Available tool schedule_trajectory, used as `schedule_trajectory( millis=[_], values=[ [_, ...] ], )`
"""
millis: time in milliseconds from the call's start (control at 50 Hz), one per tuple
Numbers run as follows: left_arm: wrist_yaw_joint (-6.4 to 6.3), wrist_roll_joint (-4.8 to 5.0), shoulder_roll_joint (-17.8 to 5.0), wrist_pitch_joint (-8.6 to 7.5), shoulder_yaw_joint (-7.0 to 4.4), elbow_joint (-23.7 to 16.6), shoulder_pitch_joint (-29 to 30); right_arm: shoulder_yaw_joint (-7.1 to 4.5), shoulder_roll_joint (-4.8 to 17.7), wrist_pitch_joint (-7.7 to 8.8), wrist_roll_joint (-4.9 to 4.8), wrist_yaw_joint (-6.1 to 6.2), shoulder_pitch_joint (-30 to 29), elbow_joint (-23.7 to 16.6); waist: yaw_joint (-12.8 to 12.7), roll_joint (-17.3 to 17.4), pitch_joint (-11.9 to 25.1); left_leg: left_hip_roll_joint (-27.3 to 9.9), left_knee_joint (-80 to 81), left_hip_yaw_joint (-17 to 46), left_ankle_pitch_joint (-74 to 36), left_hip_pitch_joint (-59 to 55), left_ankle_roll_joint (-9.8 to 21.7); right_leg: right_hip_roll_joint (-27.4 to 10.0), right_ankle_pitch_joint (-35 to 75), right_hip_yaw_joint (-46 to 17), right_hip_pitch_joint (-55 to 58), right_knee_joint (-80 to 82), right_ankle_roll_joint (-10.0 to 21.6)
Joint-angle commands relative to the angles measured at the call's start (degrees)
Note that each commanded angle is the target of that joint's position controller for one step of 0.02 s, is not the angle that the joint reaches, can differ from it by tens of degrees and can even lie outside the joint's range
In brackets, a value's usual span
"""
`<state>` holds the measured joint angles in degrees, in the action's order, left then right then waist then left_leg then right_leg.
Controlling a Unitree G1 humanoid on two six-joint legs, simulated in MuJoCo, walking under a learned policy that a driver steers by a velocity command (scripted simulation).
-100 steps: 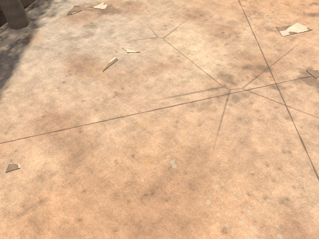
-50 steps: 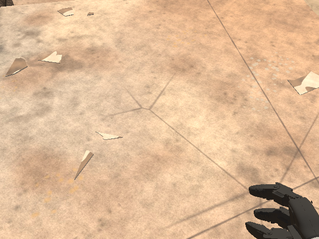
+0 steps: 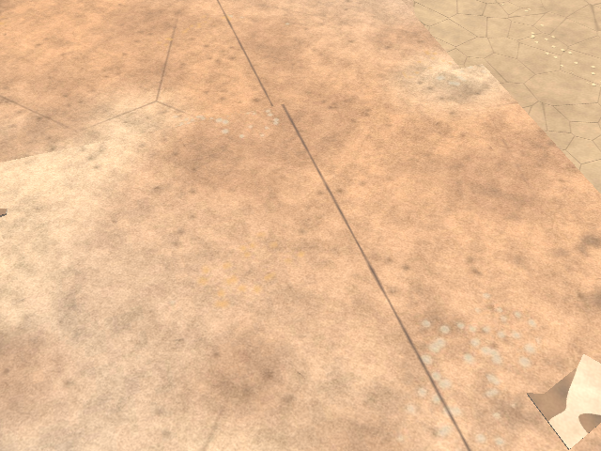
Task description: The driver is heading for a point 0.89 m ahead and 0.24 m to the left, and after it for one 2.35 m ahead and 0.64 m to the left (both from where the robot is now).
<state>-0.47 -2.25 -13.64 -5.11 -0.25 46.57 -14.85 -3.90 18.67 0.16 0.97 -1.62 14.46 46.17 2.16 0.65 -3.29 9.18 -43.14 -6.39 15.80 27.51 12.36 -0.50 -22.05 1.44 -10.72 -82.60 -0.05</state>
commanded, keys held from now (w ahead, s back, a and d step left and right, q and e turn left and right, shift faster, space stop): w+q+shift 0.80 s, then w+shift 0.02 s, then e+shift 0.18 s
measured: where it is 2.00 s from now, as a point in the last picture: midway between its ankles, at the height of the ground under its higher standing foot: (133, 251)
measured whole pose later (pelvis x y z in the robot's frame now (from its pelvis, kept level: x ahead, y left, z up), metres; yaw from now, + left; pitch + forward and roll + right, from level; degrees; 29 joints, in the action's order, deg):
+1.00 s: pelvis +0.79 +0.23 +0.03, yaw +49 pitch +0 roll +1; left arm -1.1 2.0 -13.7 -4.2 -0.9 41.5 -13.3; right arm -2.2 15.9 3.0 0.1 -0.7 15.7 45.8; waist -0.4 -0.4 -5.4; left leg 9.6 -27.7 -4.8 15.8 11.8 9.7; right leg -6.6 -20.2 -3.1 -34.5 -73.7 -1.8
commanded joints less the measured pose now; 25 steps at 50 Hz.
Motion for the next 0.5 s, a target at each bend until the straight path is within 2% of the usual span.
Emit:
schedule_trajectory(
  millis=[20, 40, 60, 100, 140, 180, 220, 260, 280, 300, 320, 340, 360, 380, 400, 420, 440, 460, 480, 500],
  values=[
    [0.12, -1.08, -8.96, -2.83, -0.79, -10.26, 4.8, -2.7, 8.75, 0.55, 0.1, 1.46, 8.75, -0.43, -1.23, -6.78, 1.81, -20.33, 31.67, 47.17, 8.99, -26.29, 10.12, -3.2, 2.15, -7.28, -35.56, -2.05, -0.3],
    [0.12, -1.96, -8.38, -1.54, -0.45, -10.11, 4.11, -2.41, 8.54, 1.56, -0.2, 1.74, 7.31, -1.07, -3.15, -7.6, 0.31, -17.69, 31.51, 41.64, 3.58, -19.5, 9.24, -4.68, 1.97, -7.29, -31.57, 1.81, -1.34],
    [0.27, -2.29, -7.65, 0.03, -0.11, -10.06, 3.9, -1.83, 7.26, 2.39, -0.45, 1.83, 6.54, -0.91, -4.62, -7.48, -1.16, -15.34, 32.37, 37.45, 0.84, -12.93, 8.71, -6.06, 1.93, -6.75, -28.32, 5.62, -2.5],
    [0.69, -2.19, -6.62, 1.5, 0.44, -12.25, 7.86, -1.85, 7.77, 3.84, -0.89, 1.49, 6.4, -1.43, -4.33, -6.1, -2.47, -11.42, 34.27, 31.42, -4.23, -5.67, 8.12, -7.31, 4.2, -4.21, -24.49, 16.17, -4.0],
    [1.36, -1.23, -5.35, 1.45, 1.15, -15.28, 15.08, -2.13, 7.88, 4.28, -0.94, 1.41, 7.44, -1.57, -1.8, -4.02, -3.71, -8.58, 34.85, 27.91, -10.27, -3.81, 6.33, -6.83, 14.2, -2.29, -22.18, 28.33, -4.37],
    [1.73, -0.12, -4.11, 1.24, 1.66, -16.77, 19.1, -2.68, 8.37, 4.15, -1.42, 1.04, 9.39, -1.39, 1.26, -1.35, -2.07, -7.06, 33.12, 26.62, -18.39, -7.78, 3.56, -4.47, 24.18, -1.08, -19.72, 38.96, -3.57],
    [1.66, 0.49, -4.65, 1.01, 1.57, -17.75, 21.31, -3.15, 9.02, 4.0, -1.48, 0.75, 11.6, -1.05, 3.71, 1.05, 0.12, -8.21, 30.94, 28.0, -26.51, -14.58, 2.13, -2.17, 27.79, -0.71, -18.94, 44.71, -2.72],
    [1.39, 0.68, -5.87, 0.65, 1.22, -18.62, 21.95, -3.48, 9.4, 3.91, -1.21, 1.11, 11.11, -1.37, 3.66, 2.27, 1.05, -9.5, 28.11, 29.48, -30.27, -19.03, 0.66, -1.09, 27.34, -2.1, -16.08, 50.49, -1.87],
    [1.11, 0.67, -7.02, 0.49, 0.74, -18.06, 19.58, -3.65, 9.96, 3.92, -1.16, 1.36, 9.65, -1.9, 2.21, 2.45, 2.45, -9.51, 25.35, 30.01, -34.05, -19.96, -0.68, 0.05, 25.81, -2.66, -11.2, 53.33, -1.46],
    [0.56, 0.81, -9.33, 0.36, -0.26, -16.67, 14.85, -3.93, 11.28, 4.03, -0.91, 1.45, 8.52, -2.27, -0.07, 2.6, 5.78, -9.45, 19.74, 30.46, -41.58, -21.48, -2.03, 1.69, 22.0, -2.97, -4.75, 53.54, -0.98],
    [-0.19, 1.19, -12.38, 0.13, -1.68, -14.55, 6.13, -4.29, 13.37, 4.16, -0.44, 1.23, 6.53, -2.68, -5.14, 2.3, 11.12, -8.86, 9.53, 29.9, -46.02, -21.57, -3.26, 2.11, 16.25, -3.16, 4.35, 52.59, -0.32],
    [-1.24, 1.08, -14.87, -0.06, -3.05, -11.47, -6.84, -4.11, 13.03, 4.67, -0.09, 0.91, 2.75, -3.56, -12.57, 1.67, 16.56, -6.93, -4.72, 28.11, -42.43, -15.19, -4.32, -0.82, 11.7, -4.22, 18.09, 51.23, 0.52],
    [-2.45, -0.67, -18.24, -0.3, -4.4, -9.48, -18.59, -1.77, 4.31, 5.34, 0.18, 1.04, 2.19, -5.33, -15.06, -7.89, 23.5, -3.49, -24.39, 23.51, -10.19, -5.01, -4.0, -14.39, -9.42, -17.86, 31.23, 52.0, 1.59],
    [-1.86, -2.21, -22.54, 0.01, -5.28, -10.7, -11.07, 0.28, -0.72, 5.1, -3.05, 0.72, 9.85, -9.28, -5.59, -28.11, 28.45, 1.09, -36.82, 16.78, 14.28, 11.0, -5.83, -27.93, -23.03, -54.01, 36.5, 67.32, 7.33],
    [-1.33, -1.58, -16.26, 0.48, -5.03, -12.21, -3.57, 0.31, 4.25, 3.74, -1.07, 1.47, 7.1, -6.9, -5.4, -16.2, 19.6, -5.35, -40.07, 15.07, 7.15, 17.2, -5.14, -25.15, -32.31, -52.9, 28.5, 69.01, 8.52],
    [-1.09, -0.96, -11.18, 0.8, -3.82, -12.38, -0.68, -0.21, 6.33, 3.07, 0.14, 0.95, 2.72, -6.86, -5.76, -8.21, 13.05, -7.88, -37.43, 13.01, 2.22, 17.14, -5.63, -22.2, -25.13, -40.78, 21.22, 67.82, 7.9],
    [-0.85, -1.12, -9.13, 0.9, -3.37, -10.78, -1.03, -0.27, 6.27, 2.51, 0.62, 0.21, 0.44, -6.93, -5.45, -2.5, 8.46, -9.78, -35.28, 12.12, 0.47, 15.68, -6.21, -19.84, -13.1, -31.68, 14.87, 67.94, 7.24],
    [-0.98, -0.94, -8.76, 0.65, -3.15, -8.65, -3.01, -0.09, 5.11, 1.88, 1.36, -0.8, -2.18, -8.08, -5.06, -2.29, 5.97, -11.47, -33.82, 12.11, 0.39, 15.24, -6.38, -17.59, -5.98, -24.63, 11.18, 68.53, 6.32],
    [-0.81, -0.56, -8.11, 0.09, -2.96, -6.7, -4.44, 0.42, 3.49, 1.06, 1.49, -1.6, -2.32, -8.99, -4.01, -4.52, 4.05, -12.8, -33.15, 11.93, 0.18, 15.21, -6.8, -16.68, -1.38, -19.65, 8.54, 69.37, 5.63],
    [-0.32, 0.15, -6.99, -0.55, -2.76, -5.01, -5.75, 0.93, 2.21, 0.34, 1.41, -2.06, -3.87, -10.09, -3.55, -5.2, 2.81, -13.91, -33.12, 11.65, -0.26, 16.41, -6.88, -16.14, 2.98, -15.99, 7.66, 70.36, 5.03]
  ],
)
